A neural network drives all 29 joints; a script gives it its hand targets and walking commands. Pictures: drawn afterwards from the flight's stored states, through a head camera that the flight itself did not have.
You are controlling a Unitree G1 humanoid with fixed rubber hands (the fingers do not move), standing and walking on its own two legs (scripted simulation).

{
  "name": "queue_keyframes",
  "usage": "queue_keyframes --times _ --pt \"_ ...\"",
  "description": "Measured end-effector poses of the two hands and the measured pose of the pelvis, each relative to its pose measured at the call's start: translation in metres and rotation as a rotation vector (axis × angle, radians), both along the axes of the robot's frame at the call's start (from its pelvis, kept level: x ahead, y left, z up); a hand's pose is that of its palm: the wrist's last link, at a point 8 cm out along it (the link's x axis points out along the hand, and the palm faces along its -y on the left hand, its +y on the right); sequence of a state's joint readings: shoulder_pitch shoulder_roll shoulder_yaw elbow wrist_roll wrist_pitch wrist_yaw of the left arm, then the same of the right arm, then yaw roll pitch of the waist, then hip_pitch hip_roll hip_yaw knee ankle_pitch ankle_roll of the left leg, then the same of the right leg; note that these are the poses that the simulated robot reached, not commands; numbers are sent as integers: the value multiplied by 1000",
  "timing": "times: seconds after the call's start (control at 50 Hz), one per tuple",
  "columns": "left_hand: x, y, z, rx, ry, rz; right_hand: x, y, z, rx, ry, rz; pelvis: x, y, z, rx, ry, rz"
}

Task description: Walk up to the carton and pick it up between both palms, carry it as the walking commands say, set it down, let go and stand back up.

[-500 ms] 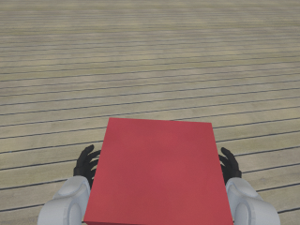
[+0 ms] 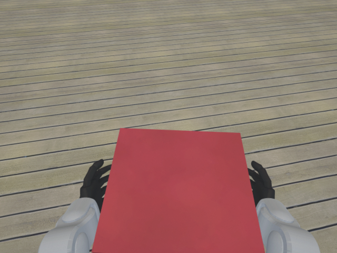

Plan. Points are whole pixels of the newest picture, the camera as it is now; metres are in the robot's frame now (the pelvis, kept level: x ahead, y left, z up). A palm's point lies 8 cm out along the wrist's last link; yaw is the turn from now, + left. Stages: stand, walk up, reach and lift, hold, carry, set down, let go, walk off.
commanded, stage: carry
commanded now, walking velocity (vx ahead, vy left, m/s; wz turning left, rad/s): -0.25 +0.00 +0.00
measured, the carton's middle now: (175, 206) +0.25 -0.01 +0.02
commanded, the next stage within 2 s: none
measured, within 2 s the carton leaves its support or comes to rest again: neither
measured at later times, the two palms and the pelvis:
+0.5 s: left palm out of the picture +0.06 +0.17 +0.09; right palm out of the picture +0.06 -0.16 +0.08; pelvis -0.15 +0.01 +0.00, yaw +0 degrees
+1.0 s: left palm out of the picture +0.02 +0.19 +0.08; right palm out of the picture +0.03 -0.14 +0.08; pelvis -0.20 +0.03 -0.01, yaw +0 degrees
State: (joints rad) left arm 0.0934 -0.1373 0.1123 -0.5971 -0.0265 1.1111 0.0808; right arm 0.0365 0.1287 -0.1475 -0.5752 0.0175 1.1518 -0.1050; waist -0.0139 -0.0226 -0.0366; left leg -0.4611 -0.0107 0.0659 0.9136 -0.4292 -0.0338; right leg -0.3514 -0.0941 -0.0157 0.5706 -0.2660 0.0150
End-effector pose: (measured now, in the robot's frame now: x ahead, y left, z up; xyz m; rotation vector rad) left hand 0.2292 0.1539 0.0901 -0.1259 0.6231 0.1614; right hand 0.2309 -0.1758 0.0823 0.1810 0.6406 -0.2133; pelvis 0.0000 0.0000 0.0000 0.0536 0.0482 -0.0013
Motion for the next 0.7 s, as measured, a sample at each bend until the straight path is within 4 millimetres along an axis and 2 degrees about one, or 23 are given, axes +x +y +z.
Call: queue_keyframes --times 0.1,0.16,0.24,0.34,0.4,0.52,0.7 --pt "-32 28 -17 -35 2 23 -24 28 -3 -45 5 31 -32 18 -9 -20 6 26" --pt "-64 44 -26 -65 51 65 -45 44 -8 -68 53 68 -56 24 -6 -44 -6 31" --pt "-102 52 -26 -76 64 94 -76 54 -8 -70 65 92 -84 26 -3 -73 -7 34" --pt "-132 47 -15 -62 29 86 -113 48 -5 -50 30 78 -114 24 -3 -74 6 25" --pt "-144 34 -10 -40 6 58 -133 34 -7 -34 5 56 -131 18 -7 -54 8 5" --pt "-167 12 -1 -1 18 -11 -174 12 -4 -3 17 -8 -157 13 -2 -51 -19 2" --pt "-191 22 -5 -13 19 -9 -194 21 1 -21 19 -1 -185 19 -4 -53 -41 -1"
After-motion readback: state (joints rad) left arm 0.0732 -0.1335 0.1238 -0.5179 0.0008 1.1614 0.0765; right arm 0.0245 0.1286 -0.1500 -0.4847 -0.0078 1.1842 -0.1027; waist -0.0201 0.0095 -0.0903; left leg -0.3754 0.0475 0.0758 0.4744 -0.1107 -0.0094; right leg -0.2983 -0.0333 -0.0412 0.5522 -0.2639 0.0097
